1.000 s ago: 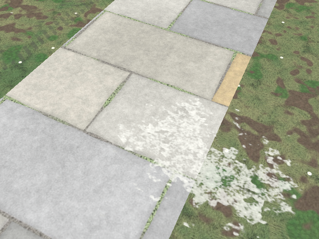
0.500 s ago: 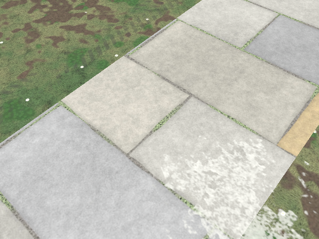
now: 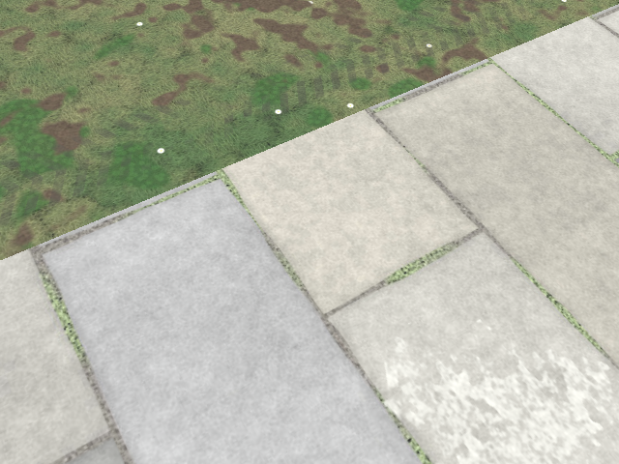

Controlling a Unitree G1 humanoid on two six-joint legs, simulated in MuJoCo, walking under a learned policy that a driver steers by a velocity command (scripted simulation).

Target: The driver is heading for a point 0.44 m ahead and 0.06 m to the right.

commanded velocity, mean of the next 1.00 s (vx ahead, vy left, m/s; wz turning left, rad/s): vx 0.01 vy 0.00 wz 0.14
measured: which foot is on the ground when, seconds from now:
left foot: down 0.00-0.20, up 0.22-0.44, down 0.46-1.00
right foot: up 0.00-0.16, down 0.18-1.00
